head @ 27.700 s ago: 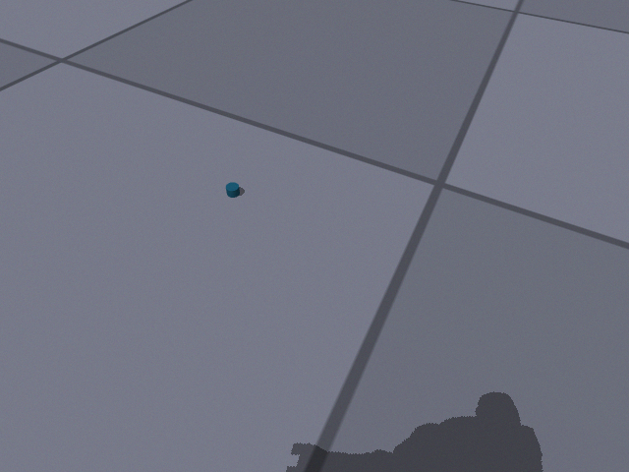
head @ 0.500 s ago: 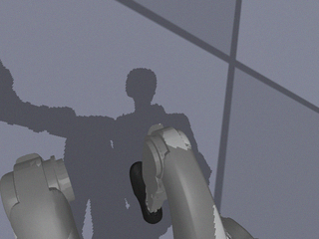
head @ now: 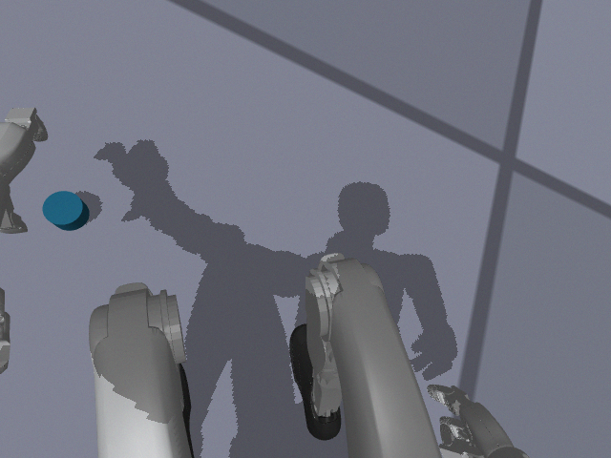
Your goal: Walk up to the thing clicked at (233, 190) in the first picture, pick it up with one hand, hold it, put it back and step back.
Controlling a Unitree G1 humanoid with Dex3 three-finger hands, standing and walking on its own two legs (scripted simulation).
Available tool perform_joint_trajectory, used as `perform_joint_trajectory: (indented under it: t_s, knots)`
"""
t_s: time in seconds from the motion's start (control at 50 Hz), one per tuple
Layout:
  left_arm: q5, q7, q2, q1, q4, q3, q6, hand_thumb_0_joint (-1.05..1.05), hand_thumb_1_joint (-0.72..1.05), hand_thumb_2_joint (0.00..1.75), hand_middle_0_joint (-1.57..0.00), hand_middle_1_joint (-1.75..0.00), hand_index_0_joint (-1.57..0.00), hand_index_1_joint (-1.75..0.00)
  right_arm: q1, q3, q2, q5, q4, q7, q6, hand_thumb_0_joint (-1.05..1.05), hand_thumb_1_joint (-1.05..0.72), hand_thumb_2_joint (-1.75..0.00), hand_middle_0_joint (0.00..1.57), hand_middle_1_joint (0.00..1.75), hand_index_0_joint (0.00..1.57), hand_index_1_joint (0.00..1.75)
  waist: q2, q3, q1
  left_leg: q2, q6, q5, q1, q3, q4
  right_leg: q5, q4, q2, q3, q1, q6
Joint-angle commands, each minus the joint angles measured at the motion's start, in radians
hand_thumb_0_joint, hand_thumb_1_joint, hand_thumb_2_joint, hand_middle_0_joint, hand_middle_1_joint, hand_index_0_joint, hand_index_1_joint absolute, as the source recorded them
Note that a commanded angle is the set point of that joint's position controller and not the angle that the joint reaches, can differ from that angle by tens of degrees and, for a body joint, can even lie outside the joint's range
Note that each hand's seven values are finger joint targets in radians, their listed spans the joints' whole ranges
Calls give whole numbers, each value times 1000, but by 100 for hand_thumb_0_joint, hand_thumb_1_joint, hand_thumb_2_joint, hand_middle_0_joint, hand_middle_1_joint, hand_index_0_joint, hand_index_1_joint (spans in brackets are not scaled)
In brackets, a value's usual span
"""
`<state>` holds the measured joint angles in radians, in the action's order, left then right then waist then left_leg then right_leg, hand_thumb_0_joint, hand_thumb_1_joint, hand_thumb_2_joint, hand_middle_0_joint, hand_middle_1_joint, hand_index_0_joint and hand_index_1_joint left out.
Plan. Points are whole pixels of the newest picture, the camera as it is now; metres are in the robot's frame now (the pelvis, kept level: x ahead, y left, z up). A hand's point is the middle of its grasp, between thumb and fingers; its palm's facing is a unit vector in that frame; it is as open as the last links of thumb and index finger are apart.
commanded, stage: withdraw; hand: left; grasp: from above
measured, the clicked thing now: (67, 211) +0.49 +0.30 -0.33
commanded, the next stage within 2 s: home in 0.08 s
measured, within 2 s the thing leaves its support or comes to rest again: neither
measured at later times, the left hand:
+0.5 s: hand (12, 181) +0.47 +0.30 -0.13, palm faces -0.31 -0.23 -0.92, open 11.4 cm
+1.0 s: hand out of the picture +0.30 +0.24 +0.09, palm faces -0.06 -0.87 -0.48, open 7.4 cm
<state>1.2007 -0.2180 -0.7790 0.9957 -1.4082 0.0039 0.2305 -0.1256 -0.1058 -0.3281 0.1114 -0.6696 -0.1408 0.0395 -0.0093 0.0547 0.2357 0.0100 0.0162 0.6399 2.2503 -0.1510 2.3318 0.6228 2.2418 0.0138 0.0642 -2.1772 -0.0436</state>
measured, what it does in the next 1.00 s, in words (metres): rises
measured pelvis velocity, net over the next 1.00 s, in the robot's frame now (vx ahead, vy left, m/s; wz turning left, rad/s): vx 0.02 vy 0.00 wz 0.09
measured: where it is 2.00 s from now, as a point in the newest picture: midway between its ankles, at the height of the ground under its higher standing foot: (249, 421)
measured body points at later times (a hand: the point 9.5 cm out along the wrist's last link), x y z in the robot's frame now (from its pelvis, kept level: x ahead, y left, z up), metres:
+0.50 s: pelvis +0.02 +0.01 +0.01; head +0.24 +0.06 +0.39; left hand +0.48 +0.31 -0.08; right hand +0.07 -0.25 -0.11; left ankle +0.09 +0.13 -0.32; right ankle +0.12 -0.13 -0.32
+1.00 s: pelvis +0.02 +0.00 +0.19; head +0.17 +0.04 +0.61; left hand +0.30 +0.29 +0.12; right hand +0.26 -0.23 +0.09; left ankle +0.09 +0.13 -0.32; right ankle +0.12 -0.13 -0.32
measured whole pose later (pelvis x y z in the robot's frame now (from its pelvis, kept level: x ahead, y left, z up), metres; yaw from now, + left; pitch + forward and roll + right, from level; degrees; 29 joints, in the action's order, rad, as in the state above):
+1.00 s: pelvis +0.02 +0.00 +0.19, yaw +5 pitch +29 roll -4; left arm 0.22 -0.04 -0.36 0.07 -0.28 0.05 -0.22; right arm -0.05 0.01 -0.26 -0.03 -0.55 0.00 0.06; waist 0.03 0.20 0.05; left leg 0.02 0.02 0.62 1.63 -0.09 1.75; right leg 0.61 1.69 -0.01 0.04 -1.58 -0.03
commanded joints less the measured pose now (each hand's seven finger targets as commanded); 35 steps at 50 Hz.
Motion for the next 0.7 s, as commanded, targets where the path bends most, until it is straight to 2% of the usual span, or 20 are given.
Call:
perform_joint_trajectory:
  t_s: [0.0,0.04,0.1,0.16,0.18,0.2,0.24,0.26,0.3,0.36,0.42,0.48,0.5,0.54,0.56,0.58,0.6,0.64,0.66,0.68]
  knots:
    - [35,-98,-252,284,21,50,50,0,-44,96,-14,-97,-14,-97,-188,45,-210,19,14,26,0,0,-90,-90,20,30,20,30,202,513,42,-20,-43,-15,-319,91,-197,-5,-208,44,62,283,83]
    - [54,-135,-291,306,48,72,68,0,-44,96,-13,-97,-13,-97,-188,44,-222,27,12,28,5,0,-90,-90,20,30,20,30,270,545,28,-19,-37,-26,-378,89,-193,-28,-182,40,83,250,84]
    - [85,-194,-324,368,100,109,85,0,-43,93,-15,-94,-15,-94,-210,54,-241,45,-3,29,15,0,-90,-90,20,30,20,30,368,631,38,-15,-23,-94,-492,79,-183,-117,-128,32,116,219,83]
    - [98,-257,-342,335,147,150,76,0,-42,91,-15,-92,-16,-91,-220,72,-249,57,-12,25,26,0,-90,-90,20,30,20,30,438,679,38,-10,-15,-137,-534,79,-171,-155,-95,30,126,199,86]
    - [94,-274,-332,335,193,155,66,0,-34,94,-23,-84,-20,-83,-227,74,-239,61,-15,22,30,0,-89,-89,20,30,20,30,462,712,30,-12,-15,-137,-550,87,-179,-157,-98,30,118,213,87]
    - [88,-284,-323,319,202,160,47,0,-27,96,-23,-76,-21,-77,-231,91,-242,61,-18,17,36,0,-89,-89,20,30,20,30,469,724,32,-10,-15,-136,-569,88,-180,-155,-100,24,121,199,87]
    - [55,-297,-334,319,275,179,9,0,-15,95,-23,-69,-20,-71,-230,105,-239,55,-16,9,41,0,-89,-90,20,30,20,30,527,805,1,-8,-12,-142,-602,95,-199,-161,-102,23,109,206,93]
    - [29,-292,-290,286,253,167,-19,0,-8,94,-22,-66,-20,-68,-233,116,-239,51,-15,4,46,0,-89,-90,20,30,20,30,499,796,4,-8,-14,-146,-609,96,-204,-172,-108,20,109,196,91]
    - [-15,-276,-273,248,292,170,-62,0,-2,92,-22,-63,-20,-64,-255,131,-236,38,-25,-3,46,0,-89,-90,20,30,20,30,499,834,-17,-10,-18,-159,-608,106,-227,-187,-134,20,101,233,91]
    - [-106,-212,-234,182,351,171,-124,0,11,90,-21,-57,-20,-58,-287,155,-228,12,-32,-14,45,0,-89,-90,20,30,20,30,443,885,-55,-10,-28,-185,-625,112,-266,-210,-186,18,85,311,89]
    - [-236,-122,-139,46,425,149,-174,0,34,93,-22,-52,-20,-53,-291,178,-208,-28,-21,-19,33,0,-89,-90,20,30,20,30,374,869,-84,-15,-37,-171,-619,112,-331,-198,-254,20,70,393,84]
    - [-358,-12,-44,-94,553,109,-213,0,51,96,-22,-48,-21,-49,-256,185,-183,-64,17,-13,15,0,-90,-90,20,30,20,30,253,794,-83,-14,-50,-133,-583,98,-394,-181,-332,25,58,460,77]
    - [-400,22,-42,-149,594,129,-223,0,55,96,-22,-46,-21,-47,-237,190,-184,-75,37,-8,10,0,-90,-90,20,30,20,30,211,785,-95,-14,-53,-127,-581,92,-410,-181,-351,22,51,482,74]
    - [-477,80,-5,-232,706,123,-236,0,67,97,-22,-44,-21,-44,-199,190,-168,-88,74,3,1,0,-90,-90,20,30,20,30,163,738,-100,-11,-57,-104,-569,86,-450,-170,-393,20,39,523,71]
    - [-515,101,-6,-284,744,138,-243,0,73,95,-21,-40,-21,-41,-171,189,-165,-94,100,9,-2,0,-90,-90,20,30,20,30,137,703,-115,-8,-58,-82,-569,82,-476,-148,-417,21,35,532,70]
    - [-554,127,61,-327,783,97,-247,0,80,93,-21,-36,-21,-36,-161,188,-147,-98,102,15,-4,0,-90,-90,20,30,20,30,122,676,-111,-6,-59,-67,-576,87,-493,-137,-446,20,28,543,70]
    - [-590,145,88,-331,872,85,-244,0,88,91,-20,-31,-20,-31,-154,189,-136,-104,110,23,-4,0,-90,-90,20,30,20,30,133,681,-112,-5,-58,-54,-600,81,-519,-125,-466,18,24,554,71]
    - [-649,159,90,-385,945,113,-247,0,90,90,-20,-30,-20,-30,-131,193,-131,-113,126,40,-1,0,-90,-90,20,30,20,30,145,674,-130,2,-52,-60,-674,70,-568,-127,-499,12,17,578,72]
    - [-669,160,75,-390,1000,129,-248,0,90,90,-20,-30,-20,-30,-118,195,-127,-115,135,48,0,0,-90,-90,20,30,20,30,147,687,-142,4,-51,-64,-706,76,-582,-125,-523,13,11,599,72]
    - [-682,160,89,-400,1044,127,-251,0,90,90,-20,-30,-20,-30,-110,194,-123,-120,147,56,1,0,-90,-90,20,30,20,30,153,699,-140,2,-51,-67,-724,82,-596,-129,-543,11,4,622,73]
